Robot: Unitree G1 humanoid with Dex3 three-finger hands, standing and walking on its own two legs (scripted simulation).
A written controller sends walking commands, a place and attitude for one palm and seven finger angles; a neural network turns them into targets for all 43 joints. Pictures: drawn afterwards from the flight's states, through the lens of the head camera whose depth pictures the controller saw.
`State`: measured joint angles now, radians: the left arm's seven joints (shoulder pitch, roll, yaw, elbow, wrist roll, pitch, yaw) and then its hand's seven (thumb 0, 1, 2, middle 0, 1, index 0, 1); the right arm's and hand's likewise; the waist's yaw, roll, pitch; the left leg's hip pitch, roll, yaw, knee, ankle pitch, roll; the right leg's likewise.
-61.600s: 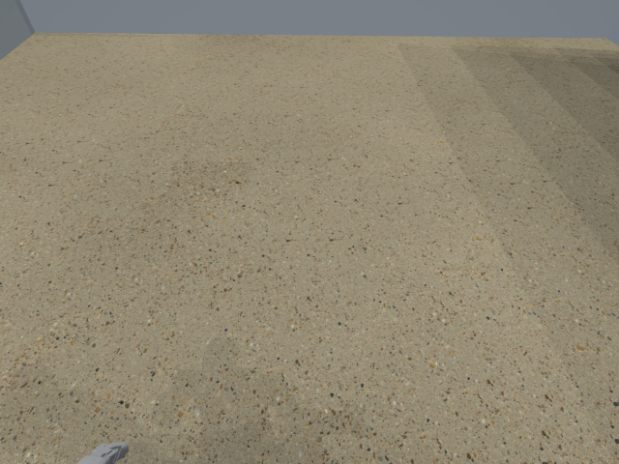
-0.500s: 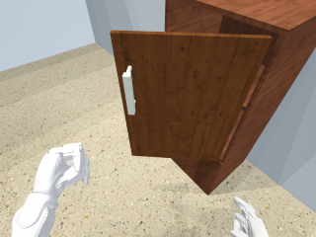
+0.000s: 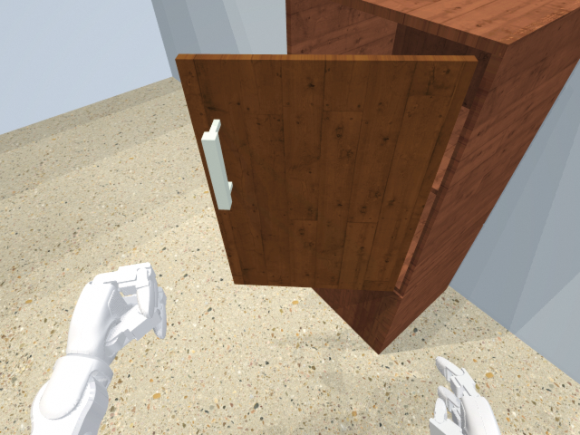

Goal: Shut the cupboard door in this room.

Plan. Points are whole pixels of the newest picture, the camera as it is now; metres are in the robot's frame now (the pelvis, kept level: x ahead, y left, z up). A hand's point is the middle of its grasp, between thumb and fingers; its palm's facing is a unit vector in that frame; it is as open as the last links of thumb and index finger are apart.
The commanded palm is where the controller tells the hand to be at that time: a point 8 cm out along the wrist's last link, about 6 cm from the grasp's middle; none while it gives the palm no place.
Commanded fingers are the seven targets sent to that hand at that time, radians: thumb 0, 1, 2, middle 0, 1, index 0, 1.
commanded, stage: bring the fist close to the handle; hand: left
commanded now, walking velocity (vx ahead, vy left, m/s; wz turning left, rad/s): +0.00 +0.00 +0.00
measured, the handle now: (220, 166) +0.51 +0.16 +0.10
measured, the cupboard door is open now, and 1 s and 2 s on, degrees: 47 47 40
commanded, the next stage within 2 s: push the door shut along its arc in 1.26 s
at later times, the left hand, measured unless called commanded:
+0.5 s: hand (196, 244) +0.34 +0.16 +0.10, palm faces +0.00 -1.00 -0.04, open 3.1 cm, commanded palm +0.32 +0.21 +0.10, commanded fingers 0.00 0.90 0.90 -1.30 -1.50 -1.30 -1.50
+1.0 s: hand (224, 197) +0.42 +0.14 +0.11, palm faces +0.02 -1.00 +0.00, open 3.1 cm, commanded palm +0.39 +0.19 +0.10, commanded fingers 0.00 0.90 0.90 -1.30 -1.50 -1.30 -1.50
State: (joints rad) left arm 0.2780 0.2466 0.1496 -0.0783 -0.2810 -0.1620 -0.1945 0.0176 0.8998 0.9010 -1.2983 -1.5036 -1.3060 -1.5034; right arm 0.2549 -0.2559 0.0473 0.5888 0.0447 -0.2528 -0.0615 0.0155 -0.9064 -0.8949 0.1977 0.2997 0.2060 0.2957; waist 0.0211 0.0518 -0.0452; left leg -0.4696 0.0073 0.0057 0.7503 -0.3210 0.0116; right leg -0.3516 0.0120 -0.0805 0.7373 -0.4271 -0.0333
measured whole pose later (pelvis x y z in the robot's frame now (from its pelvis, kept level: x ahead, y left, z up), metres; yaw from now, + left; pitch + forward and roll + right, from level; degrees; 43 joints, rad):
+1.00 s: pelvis +0.00 +0.01 +0.00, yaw -3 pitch +7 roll +0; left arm -0.51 0.22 0.18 0.68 -0.16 -0.24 -0.02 0.02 0.90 0.90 -1.29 -1.50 -1.30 -1.50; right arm 0.32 -0.25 0.01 0.67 0.03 -0.08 -0.01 0.01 -0.91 -0.89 0.20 0.30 0.21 0.30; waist -0.06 0.03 -0.07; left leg -0.55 0.02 0.06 0.74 -0.31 0.03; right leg -0.46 0.02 -0.03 0.74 -0.40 -0.02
